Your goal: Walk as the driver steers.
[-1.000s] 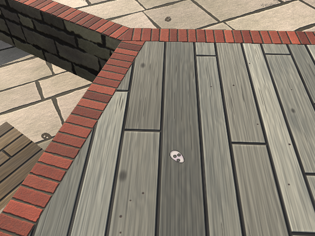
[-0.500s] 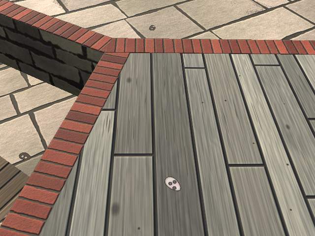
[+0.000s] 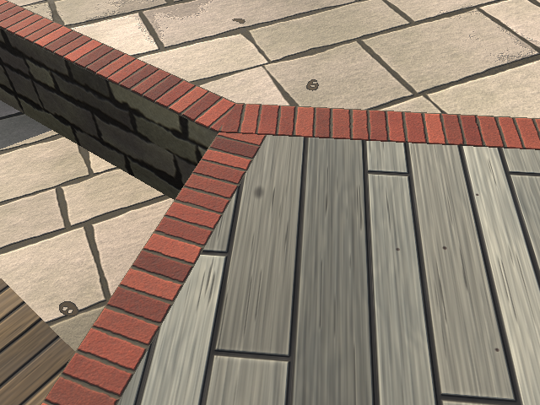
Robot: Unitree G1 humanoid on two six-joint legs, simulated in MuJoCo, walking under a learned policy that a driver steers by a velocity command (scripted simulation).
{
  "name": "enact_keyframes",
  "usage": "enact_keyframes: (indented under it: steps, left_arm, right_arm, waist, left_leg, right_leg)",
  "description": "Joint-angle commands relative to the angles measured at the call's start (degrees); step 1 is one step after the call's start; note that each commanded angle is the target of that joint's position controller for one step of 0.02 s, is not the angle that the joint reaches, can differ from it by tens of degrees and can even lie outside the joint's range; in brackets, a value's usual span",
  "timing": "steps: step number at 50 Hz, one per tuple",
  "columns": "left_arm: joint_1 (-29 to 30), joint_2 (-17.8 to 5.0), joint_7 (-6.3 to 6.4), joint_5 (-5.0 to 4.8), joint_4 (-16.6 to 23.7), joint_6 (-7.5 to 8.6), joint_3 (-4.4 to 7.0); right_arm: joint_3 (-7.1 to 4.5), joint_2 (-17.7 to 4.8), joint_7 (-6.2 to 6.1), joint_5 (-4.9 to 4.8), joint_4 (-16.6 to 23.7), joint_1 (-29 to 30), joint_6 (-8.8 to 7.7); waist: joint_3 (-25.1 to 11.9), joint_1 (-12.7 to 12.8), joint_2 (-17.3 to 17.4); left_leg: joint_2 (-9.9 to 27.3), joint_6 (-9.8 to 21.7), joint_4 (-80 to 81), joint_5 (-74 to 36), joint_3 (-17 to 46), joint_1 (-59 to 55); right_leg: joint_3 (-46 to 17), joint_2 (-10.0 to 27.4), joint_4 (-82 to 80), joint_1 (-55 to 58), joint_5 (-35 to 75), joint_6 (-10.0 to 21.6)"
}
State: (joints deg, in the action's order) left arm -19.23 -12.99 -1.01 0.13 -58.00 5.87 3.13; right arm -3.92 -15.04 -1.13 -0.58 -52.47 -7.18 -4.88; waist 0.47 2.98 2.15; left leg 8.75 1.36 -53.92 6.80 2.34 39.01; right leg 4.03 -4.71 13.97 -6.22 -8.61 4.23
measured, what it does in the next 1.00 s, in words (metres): walks ahead, turning right: left foot, then right foot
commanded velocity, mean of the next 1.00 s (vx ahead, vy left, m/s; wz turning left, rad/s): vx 0.50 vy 0.00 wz -0.35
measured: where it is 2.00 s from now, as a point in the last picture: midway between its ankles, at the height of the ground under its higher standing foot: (408, 251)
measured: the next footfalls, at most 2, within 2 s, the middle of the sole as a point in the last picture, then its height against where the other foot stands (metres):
left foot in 0.26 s outside the picture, level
right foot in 0.82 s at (344, 373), level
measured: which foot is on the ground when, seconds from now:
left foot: up 0.00-0.24, down 0.26-0.82, up 0.84-1.00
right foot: down 0.00-0.26, up 0.28-0.80, down 0.82-1.00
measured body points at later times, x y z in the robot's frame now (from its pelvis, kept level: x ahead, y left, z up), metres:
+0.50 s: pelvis +0.29 +0.08 +0.00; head +0.31 +0.08 +0.45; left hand +0.41 +0.34 -0.13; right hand +0.30 -0.19 -0.13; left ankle +0.30 +0.16 -0.75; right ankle +0.33 -0.10 -0.66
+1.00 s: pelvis +0.55 -0.04 -0.01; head +0.58 -0.06 +0.44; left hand +0.74 +0.19 -0.13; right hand +0.59 -0.34 -0.12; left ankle +0.61 +0.13 -0.66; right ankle +0.56 -0.10 -0.75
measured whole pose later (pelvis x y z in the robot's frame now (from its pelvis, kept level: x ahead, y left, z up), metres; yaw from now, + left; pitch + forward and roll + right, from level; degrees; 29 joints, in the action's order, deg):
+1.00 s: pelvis +0.55 -0.04 -0.01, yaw -24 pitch +1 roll +0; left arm -14.7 -14.7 -1.2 -0.7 -47.0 3.4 5.2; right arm -4.2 -15.8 -0.4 -0.3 -47.3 -6.9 -7.2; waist 3.0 1.4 1.1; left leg 5.4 -0.6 -65.0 20.0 2.9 30.7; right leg -0.3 -6.5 24.0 -15.7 -9.3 6.2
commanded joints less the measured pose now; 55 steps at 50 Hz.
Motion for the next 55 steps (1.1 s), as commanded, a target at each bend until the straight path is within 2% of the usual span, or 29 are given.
enact_keyframes:
  steps: [1, 4, 8, 10, 11, 12, 13, 14, 15, 16, 18, 19, 21, 24, 27, 30, 35, 38, 40, 41, 42, 43, 44, 45, 46, 47, 50, 52, 55]
  left_arm:
    - [1.62, -8.7, 1.09, -0.42, 3.44, 0.58, 1.49]
    - [-2.16, -9.28, 1.28, -0.98, 2.21, 0.28, 1.62]
    - [-5.6, -9.64, 1.46, -1.25, 0.51, -0.98, 2.05]
    - [-5.07, -10.16, 1.61, -1.49, 0.53, -1.65, 2.35]
    - [-3.77, -10.57, 1.61, -1.52, 0.91, -1.93, 2.41]
    - [-2.44, -9.83, 1.54, -1.44, 1.42, -2.19, 2.04]
    - [-1.77, -7.82, 1.48, -0.8, 2.96, -2.11, 1.06]
    - [-8.48, -0.7, 1.23, -0.94, 3.74, -1.17, -0.85]
    - [-7.18, -4.58, 1.14, -2.09, 2.85, -0.01, -0.09]
    - [-2.39, -8.69, 1.22, -3.54, 4.15, 0.43, 1.25]
    - [2.22, -7.88, 2.03, -2.85, 4.97, 0.07, 1.83]
    - [1.27, -6.89, 2.2, -2.59, 4.54, -0.83, 2.29]
    - [-0.69, -3.96, 1.97, -2.69, 4.01, -2.41, 2.22]
    - [3.26, -3.99, 1.99, -2.26, 5.99, -3.56, 2.74]
    - [7.71, -3.42, 1.21, -1.7, 7.72, -3.22, 2.59]
    - [13.8, -2.55, 0.04, -1.37, 10.01, -3.08, 1.87]
    - [21.3, -2.49, -1.94, -1.39, 14.67, -3.18, 1.32]
    - [18.96, -4.78, -2.68, -1.71, 16.15, -3.36, 2.36]
    - [5.74, -9.52, -2.29, -2.07, 13.65, -3.43, 4.94]
    - [-3.37, -14.41, -1.04, -1.88, 11.46, -3.84, 7.11]
    - [-1.6, -20.62, -0.38, -2.17, 12.62, -3.76, 8.03]
    - [-4.6, -16.93, -0.54, -0.81, 13.36, -3.17, 6.31]
    - [-3.55, -12.71, -0.45, -0.22, 12.96, -2.51, 5.22]
    - [0.84, -10.13, -0.64, -0.8, 13.46, -1.78, 4.5]
    - [5.15, -7.85, -0.56, -1.08, 14.53, -1.47, 3.73]
    - [7.75, -7.11, -0.32, -0.77, 15.58, -1.38, 3.3]
    - [6.9, -9.82, 0.62, -0.89, 15.95, -1.1, 3.75]
    - [5.06, -11.51, 1.38, -1.08, 15.77, -1.15, 4.22]
    - [2.95, -11.32, 1.77, -1.4, 15.57, -1.6, 4.18]
  right_arm:
    - [-0.26, -1.89, 0.46, 0.23, 2.84, 1.81, -0.37]
    - [0.32, -1.35, 1.19, -0.3, 4.4, 7.91, -0.61]
    - [0.54, -1.97, 2.69, -0.63, 6.89, 12.62, -1.1]
    - [-0.01, -3.41, 3.06, -0.85, 7.16, 10.99, -1.53]
    - [-0.76, -4.92, 3.01, -0.87, 6.43, 7.16, -1.83]
    - [-2.17, -7.43, 2.74, -0.78, 3.85, -1.52, -2.04]
    - [-3.6, -11.77, 2.17, 0.19, 1.39, -12.8, -2.18]
    - [-4.86, -16.82, 1.98, 0.96, 0.01, -18.68, -1.66]
    - [-3.25, -11.52, 2.03, 0.74, 0.29, -18.81, -1.56]
    - [-2.19, -8.2, 1.92, 0.47, 0.85, -13.69, -1.68]
    - [-1.12, -4.45, 2.1, 0.87, 1.94, -5.42, -1.93]
    - [-0.67, -2.8, 2.19, 1.4, 1.79, -3.66, -2.17]
    - [-0.87, -2.49, 2.08, 1.7, 0.86, -3.56, -2.42]
    - [-1.55, -4.32, 1.16, 1.74, -0.11, -4.77, -2.57]
    - [-1.81, -5.38, 0.09, 1.97, -0.44, -5.99, -2.24]
    - [-2.16, -6.65, -0.58, 1.34, -0.48, -7.69, -1.81]
    - [-2.74, -7.86, -0.71, 0.21, -1.69, -12.68, -0.04]
    - [-3.36, -10.28, -1.01, -0.33, -0.63, -10.81, 1.02]
    - [-3.43, -11.56, -1.09, -0.81, 0.34, -8.44, 1.73]
    - [-3.06, -10.88, -1.14, -0.24, 1.37, -8.2, 1.36]
    - [-0.43, -1.76, -0.28, 1.51, 4.91, -12.01, -0.54]
    - [-0.51, -4.93, 0.93, -1.07, 6.46, -8.04, -3.67]
    - [-0.93, -6.74, 1.49, -3.15, 7.92, -2.39, -4.87]
    - [-0.81, -6.34, 1.28, -2.47, 7.74, -2.15, -5.15]
    - [-1.39, -7.23, 0.71, -0.58, 6.91, -2.1, -4.68]
    - [-1.87, -7.73, 0.6, 0.17, 6.66, -3.27, -3.84]
    - [-1.74, -5.91, 0.46, 1.15, 7.88, -2.58, -1.89]
    - [-1.24, -4.79, 0.25, 1.51, 9.57, 1.89, -1.45]
    - [-0.54, -3.49, 0.56, 1.14, 11.39, 7.88, -1.65]
  waist:
    - [3.08, -1.62, -4.41]
    - [3.89, 0.64, -4.62]
    - [4.89, 1.41, -4.99]
    - [3.65, -0.53, -6.05]
    - [1.33, -3.15, -6.88]
    - [-3.89, -7.64, -6.36]
    - [-12.64, -11.79, -3.19]
    - [-21.41, -9.24, 10.61]
    - [-23.87, -10.46, 10.28]
    - [-14.45, -9.56, 7.43]
    - [-5.22, -6.13, 2.18]
    - [-2.96, -4.25, 3.0]
    - [-1.45, -2.67, 3.97]
    - [1.01, -2.27, 1.68]
    - [2.38, -2.97, 1.06]
    - [4.18, -4.81, 0.05]
    - [6.36, -6.74, -0.53]
    - [2.36, -3.42, 2.55]
    - [-5.1, 4.37, 3.08]
    - [-10.16, 8.23, -1.59]
    - [-14.62, 1.26, -17.98]
    - [-22.22, 3.88, -11.48]
    - [-15.19, 4.61, -8.45]
    - [-8.88, 1.39, -3.13]
    - [-6.56, -0.92, -1.57]
    - [-4.73, -2.87, -1.76]
    - [-2.68, -4.41, -1.72]
    - [-1.27, -3.21, -2.69]
    - [-0.42, -0.67, -5.53]
  left_leg:
    - [-0.3, -0.82, 10.79, -10.35, -0.6, -0.81]
    - [-2.48, -0.97, 18.47, -13.77, -2.58, -2.77]
    - [-3.55, 0.72, 23.46, -9.0, -2.13, -0.25]
    - [-4.78, 2.22, 25.18, -3.92, -2.55, -4.29]
    - [-6.46, 3.13, 26.27, -2.27, -3.66, -10.47]
    - [-8.03, 4.64, 27.52, -3.49, -4.83, -22.61]
    - [-0.46, 8.03, 25.08, -3.89, 2.86, -41.1]
    - [14.39, 16.0, 29.44, 6.37, 28.62, -62.96]
    - [15.82, 16.07, 35.51, 11.2, 38.53, -62.8]
    - [13.94, 12.74, 36.26, 10.94, 28.85, -55.46]
    - [9.69, 9.29, 40.25, 4.38, 14.91, -39.16]
    - [7.45, 8.03, 42.61, 2.65, 9.7, -34.17]
    - [6.27, 8.28, 44.96, -1.66, 3.86, -29.69]
    - [6.1, 8.49, 46.32, -8.37, -1.91, -29.9]
    - [5.55, 8.07, 47.24, -9.58, -6.47, -31.84]
    - [5.79, 7.49, 48.1, -10.17, -10.26, -33.79]
    - [8.95, 6.95, 43.41, -17.14, -13.54, -44.68]
    - [8.91, 5.26, 33.8, -42.59, -16.2, -46.35]
    - [6.6, 3.03, 15.03, -50.28, -17.76, -41.9]
    - [4.12, 0.1, -1.91, -34.17, -17.73, -28.61]
    - [-9.33, -4.17, -25.94, 21.14, -13.29, -1.72]
    - [-10.77, -2.63, -31.68, 26.19, 2.17, 5.68]
    - [-7.56, -0.69, -30.24, 22.07, 3.15, 10.11]
    - [-4.52, 0.07, -23.33, 17.3, 3.14, 8.42]
    - [-2.44, -0.22, -17.66, 15.05, 2.92, 3.65]
    - [-1.41, -0.76, -14.69, 13.63, 2.98, -0.81]
    - [-1.49, -3.28, -5.94, 10.45, 1.44, -4.41]
    - [-2.67, -4.6, 2.38, 3.57, 0.47, -3.96]
    - [-5.88, -4.65, 16.11, -8.67, -0.51, -7.89]
  right_leg:
    - [-9.02, 14.97, -8.94, -4.06, 8.06, 8.28]
    - [-7.32, 14.93, -8.39, -1.21, 7.32, 7.41]
    - [-8.19, 18.86, -4.02, 8.19, 10.67, 6.92]
    - [-9.3, 20.22, -0.31, 10.63, 17.27, 5.92]
    - [-9.01, 19.56, 4.21, 10.48, 25.64, 5.2]
    - [-7.27, 16.73, 13.85, 7.94, 31.97, 3.86]
    - [-4.98, 13.3, 29.76, -2.94, 22.9, 1.84]
    - [-2.43, 2.99, 51.56, -26.59, -7.93, -2.6]
    - [-11.75, 3.05, 59.87, -32.59, -23.76, -1.94]
    - [-12.05, 6.05, 62.72, -37.21, -20.24, -1.06]
    - [-10.03, 11.05, 57.72, -33.8, -10.83, -0.89]
    - [-10.36, 12.57, 55.33, -30.45, -7.97, -0.7]
    - [-10.01, 13.36, 53.53, -27.23, -5.71, -0.87]
    - [-10.8, 13.02, 49.14, -32.0, 0.5, -1.53]
    - [-10.19, 12.52, 39.55, -34.25, 8.42, -2.22]
    - [-6.21, 11.99, 31.28, -33.63, 12.64, -2.02]
    - [-2.24, 10.74, 24.78, -37.66, 6.65, 0.01]
    - [2.99, 5.8, 23.83, -27.93, -1.17, 2.72]
    - [4.59, 0.9, 19.66, -9.08, -0.45, 6.06]
    - [-4.95, 4.94, 16.68, 8.31, 0.05, 9.13]
    - [-38.91, 20.86, 10.87, 27.62, -3.19, 20.67]
    - [-53.09, 24.86, 2.16, 31.54, -8.71, 22.93]
    - [-43.76, 22.87, 2.24, 27.65, -5.7, 19.22]
    - [-35.4, 20.1, 2.63, 18.14, -0.2, 16.51]
    - [-29.73, 17.81, 2.25, 10.0, 4.93, 14.49]
    - [-26.67, 16.34, 0.96, 3.48, 8.65, 14.04]
    - [-22.86, 14.77, -1.4, -4.72, 14.57, 14.03]
    - [-19.99, 12.87, -1.87, -7.02, 14.93, 12.93]
    - [-16.8, 9.15, -0.44, -9.66, 9.9, 9.56]
Velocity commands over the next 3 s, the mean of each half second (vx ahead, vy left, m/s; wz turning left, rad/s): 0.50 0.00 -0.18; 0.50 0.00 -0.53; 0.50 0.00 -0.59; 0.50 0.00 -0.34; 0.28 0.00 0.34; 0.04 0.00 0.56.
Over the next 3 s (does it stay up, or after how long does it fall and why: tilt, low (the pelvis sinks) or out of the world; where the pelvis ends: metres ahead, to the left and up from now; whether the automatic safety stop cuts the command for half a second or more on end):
stays up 1.13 -0.55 -0.01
